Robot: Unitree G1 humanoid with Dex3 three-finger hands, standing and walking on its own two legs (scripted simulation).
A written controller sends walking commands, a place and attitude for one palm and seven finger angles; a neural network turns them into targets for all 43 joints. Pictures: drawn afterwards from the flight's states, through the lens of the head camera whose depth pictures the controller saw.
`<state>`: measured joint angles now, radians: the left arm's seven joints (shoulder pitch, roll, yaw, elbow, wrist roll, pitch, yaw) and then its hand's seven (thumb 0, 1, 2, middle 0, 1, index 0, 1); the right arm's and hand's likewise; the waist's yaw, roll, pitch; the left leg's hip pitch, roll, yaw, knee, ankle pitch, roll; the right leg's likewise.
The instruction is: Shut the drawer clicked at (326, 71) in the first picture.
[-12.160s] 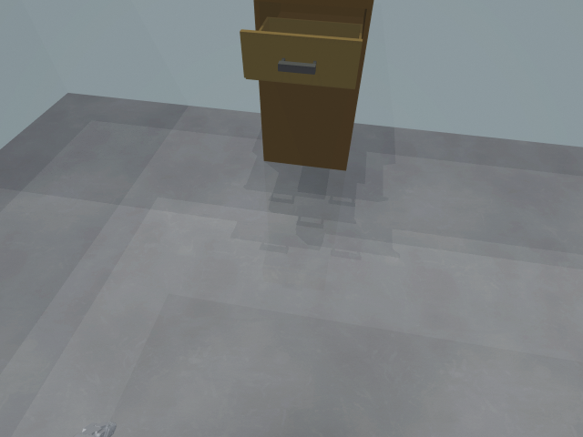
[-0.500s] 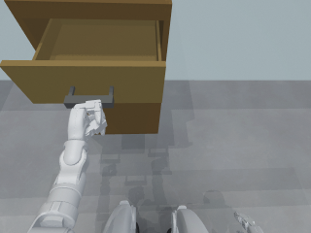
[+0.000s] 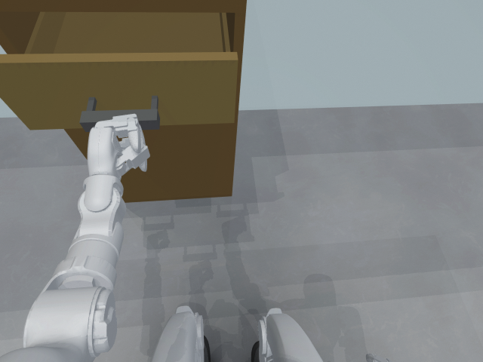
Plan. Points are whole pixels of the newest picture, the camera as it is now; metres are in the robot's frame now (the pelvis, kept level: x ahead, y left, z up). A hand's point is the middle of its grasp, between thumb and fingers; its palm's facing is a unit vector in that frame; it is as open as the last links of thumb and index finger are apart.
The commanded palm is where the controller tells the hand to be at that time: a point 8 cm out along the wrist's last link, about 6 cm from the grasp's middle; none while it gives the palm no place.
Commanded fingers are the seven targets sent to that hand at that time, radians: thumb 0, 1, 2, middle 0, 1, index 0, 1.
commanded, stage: push the drawer shut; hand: left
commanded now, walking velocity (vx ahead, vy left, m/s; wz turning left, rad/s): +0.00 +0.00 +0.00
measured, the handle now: (122, 111) +0.54 +0.19 +0.04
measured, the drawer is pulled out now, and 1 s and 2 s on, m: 0.12 0.01 0.00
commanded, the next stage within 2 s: pull the fist back off the drawer in 1.32 s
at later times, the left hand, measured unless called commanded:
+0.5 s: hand (148, 120) +0.52 +0.14 +0.04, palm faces +0.06 -1.00 -0.04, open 3.2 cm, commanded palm +0.51 +0.19 +0.04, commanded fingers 0.00 0.90 0.90 -1.40 -1.60 -1.40 -1.60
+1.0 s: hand (148, 96) +0.57 +0.14 +0.04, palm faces +0.06 -1.00 -0.04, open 3.4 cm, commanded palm +0.56 +0.18 +0.04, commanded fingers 0.00 0.90 0.90 -1.40 -1.60 -1.40 -1.60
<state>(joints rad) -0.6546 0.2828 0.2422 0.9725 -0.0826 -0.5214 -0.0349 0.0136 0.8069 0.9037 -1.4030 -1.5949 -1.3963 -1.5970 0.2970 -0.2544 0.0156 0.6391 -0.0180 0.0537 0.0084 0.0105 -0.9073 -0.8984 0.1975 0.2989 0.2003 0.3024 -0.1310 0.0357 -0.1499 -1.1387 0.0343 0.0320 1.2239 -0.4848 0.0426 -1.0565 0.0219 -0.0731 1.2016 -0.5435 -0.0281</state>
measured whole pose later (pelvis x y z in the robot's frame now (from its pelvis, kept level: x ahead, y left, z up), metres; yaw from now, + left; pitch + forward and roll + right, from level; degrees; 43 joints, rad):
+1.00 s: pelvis +0.00 +0.00 -0.02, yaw -2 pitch +29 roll -5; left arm -1.07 0.53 0.40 1.28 0.02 -0.45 -0.05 0.06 0.82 0.92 -1.40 -1.59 -1.40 -1.60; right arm 0.38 -0.26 0.05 0.64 -0.06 0.10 0.04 0.01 -0.91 -0.90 0.20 0.30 0.20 0.30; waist -0.25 0.06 -0.13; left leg -1.30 0.06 0.00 1.29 -0.51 0.04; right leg -1.20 0.05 -0.10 1.23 -0.54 -0.03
